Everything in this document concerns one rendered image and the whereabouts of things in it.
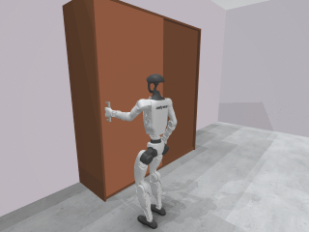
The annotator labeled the right robot forearm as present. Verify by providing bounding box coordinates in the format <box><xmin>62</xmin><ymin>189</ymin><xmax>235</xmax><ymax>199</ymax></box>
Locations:
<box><xmin>161</xmin><ymin>126</ymin><xmax>176</xmax><ymax>141</ymax></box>

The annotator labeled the left robot shin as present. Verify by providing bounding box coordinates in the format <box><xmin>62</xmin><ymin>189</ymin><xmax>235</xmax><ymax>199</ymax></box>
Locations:
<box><xmin>135</xmin><ymin>185</ymin><xmax>153</xmax><ymax>222</ymax></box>

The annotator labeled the robot right upper arm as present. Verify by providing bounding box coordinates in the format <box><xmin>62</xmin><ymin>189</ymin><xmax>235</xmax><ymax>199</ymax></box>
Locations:
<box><xmin>165</xmin><ymin>98</ymin><xmax>178</xmax><ymax>128</ymax></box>

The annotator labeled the wardrobe door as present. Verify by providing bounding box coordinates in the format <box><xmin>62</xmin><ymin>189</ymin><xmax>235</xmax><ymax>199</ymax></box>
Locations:
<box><xmin>93</xmin><ymin>0</ymin><xmax>164</xmax><ymax>196</ymax></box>
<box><xmin>162</xmin><ymin>20</ymin><xmax>198</xmax><ymax>163</ymax></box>

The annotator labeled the left robot forearm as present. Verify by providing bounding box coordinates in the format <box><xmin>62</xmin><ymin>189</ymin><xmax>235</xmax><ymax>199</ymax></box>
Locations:
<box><xmin>110</xmin><ymin>110</ymin><xmax>129</xmax><ymax>121</ymax></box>

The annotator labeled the robot right foot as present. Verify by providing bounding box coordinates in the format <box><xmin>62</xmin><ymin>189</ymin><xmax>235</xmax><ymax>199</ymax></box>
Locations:
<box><xmin>151</xmin><ymin>204</ymin><xmax>166</xmax><ymax>216</ymax></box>

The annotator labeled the handle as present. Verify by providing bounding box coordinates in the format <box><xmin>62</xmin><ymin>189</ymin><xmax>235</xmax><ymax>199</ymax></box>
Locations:
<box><xmin>105</xmin><ymin>101</ymin><xmax>111</xmax><ymax>122</ymax></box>

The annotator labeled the robot left hand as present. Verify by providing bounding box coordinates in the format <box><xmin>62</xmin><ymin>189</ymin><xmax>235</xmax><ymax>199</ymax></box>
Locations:
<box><xmin>104</xmin><ymin>107</ymin><xmax>120</xmax><ymax>118</ymax></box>

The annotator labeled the robot left upper arm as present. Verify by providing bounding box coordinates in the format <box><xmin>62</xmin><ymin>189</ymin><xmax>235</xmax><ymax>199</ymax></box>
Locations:
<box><xmin>127</xmin><ymin>99</ymin><xmax>152</xmax><ymax>122</ymax></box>

